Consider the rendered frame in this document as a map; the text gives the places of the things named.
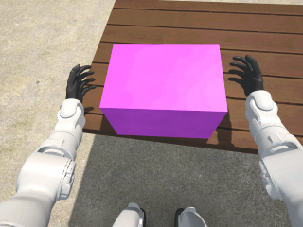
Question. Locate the right robot hand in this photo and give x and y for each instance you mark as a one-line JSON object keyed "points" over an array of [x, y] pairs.
{"points": [[251, 77]]}

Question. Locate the left robot hand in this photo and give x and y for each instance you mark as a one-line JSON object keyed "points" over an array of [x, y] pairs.
{"points": [[75, 82]]}

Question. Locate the robot left shin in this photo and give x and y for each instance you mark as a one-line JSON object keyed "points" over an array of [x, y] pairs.
{"points": [[133, 204]]}

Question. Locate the left robot upper arm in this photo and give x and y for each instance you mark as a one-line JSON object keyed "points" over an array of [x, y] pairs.
{"points": [[47, 178]]}

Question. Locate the carton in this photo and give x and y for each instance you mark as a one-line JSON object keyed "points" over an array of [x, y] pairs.
{"points": [[165, 90]]}

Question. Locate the robot right shin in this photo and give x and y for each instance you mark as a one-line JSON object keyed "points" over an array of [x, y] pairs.
{"points": [[189, 209]]}

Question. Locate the table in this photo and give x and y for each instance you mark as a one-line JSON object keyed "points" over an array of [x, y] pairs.
{"points": [[270, 33]]}

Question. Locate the robot right forearm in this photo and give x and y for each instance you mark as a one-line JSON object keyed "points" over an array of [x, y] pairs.
{"points": [[265, 126]]}

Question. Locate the right robot upper arm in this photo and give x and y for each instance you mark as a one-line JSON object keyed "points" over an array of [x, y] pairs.
{"points": [[282, 175]]}

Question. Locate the robot left forearm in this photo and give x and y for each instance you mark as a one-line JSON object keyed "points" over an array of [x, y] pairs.
{"points": [[66, 136]]}

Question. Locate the robot shin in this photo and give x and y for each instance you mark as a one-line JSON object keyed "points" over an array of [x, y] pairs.
{"points": [[189, 209], [133, 204]]}

